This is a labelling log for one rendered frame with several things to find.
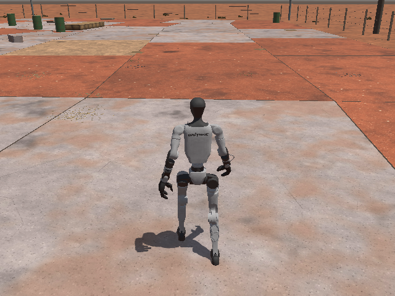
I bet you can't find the right robot forearm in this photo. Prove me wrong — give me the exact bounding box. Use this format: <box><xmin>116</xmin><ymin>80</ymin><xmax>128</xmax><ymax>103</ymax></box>
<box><xmin>221</xmin><ymin>147</ymin><xmax>231</xmax><ymax>168</ymax></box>

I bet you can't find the right robot hand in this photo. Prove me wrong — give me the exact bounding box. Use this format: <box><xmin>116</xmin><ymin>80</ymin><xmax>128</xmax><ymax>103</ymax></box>
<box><xmin>217</xmin><ymin>165</ymin><xmax>231</xmax><ymax>176</ymax></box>

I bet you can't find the left robot forearm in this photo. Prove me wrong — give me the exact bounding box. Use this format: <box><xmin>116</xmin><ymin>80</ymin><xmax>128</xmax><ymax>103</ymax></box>
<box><xmin>160</xmin><ymin>150</ymin><xmax>175</xmax><ymax>183</ymax></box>

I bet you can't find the right robot upper arm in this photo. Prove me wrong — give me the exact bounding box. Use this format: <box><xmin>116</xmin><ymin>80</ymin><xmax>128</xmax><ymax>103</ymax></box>
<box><xmin>210</xmin><ymin>124</ymin><xmax>227</xmax><ymax>156</ymax></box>

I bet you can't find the robot head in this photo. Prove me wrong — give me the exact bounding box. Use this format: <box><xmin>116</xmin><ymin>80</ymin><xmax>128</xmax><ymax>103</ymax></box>
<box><xmin>187</xmin><ymin>97</ymin><xmax>208</xmax><ymax>127</ymax></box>

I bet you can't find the robot left shin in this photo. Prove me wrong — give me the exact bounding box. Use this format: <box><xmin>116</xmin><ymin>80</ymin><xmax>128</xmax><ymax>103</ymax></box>
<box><xmin>178</xmin><ymin>195</ymin><xmax>186</xmax><ymax>233</ymax></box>

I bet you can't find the left robot upper arm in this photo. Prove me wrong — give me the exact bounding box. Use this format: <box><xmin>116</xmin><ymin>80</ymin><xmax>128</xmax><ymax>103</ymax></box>
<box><xmin>169</xmin><ymin>124</ymin><xmax>185</xmax><ymax>160</ymax></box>

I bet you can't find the left robot hand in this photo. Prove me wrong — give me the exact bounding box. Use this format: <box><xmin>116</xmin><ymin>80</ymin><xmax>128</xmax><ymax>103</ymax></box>
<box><xmin>159</xmin><ymin>181</ymin><xmax>173</xmax><ymax>199</ymax></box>

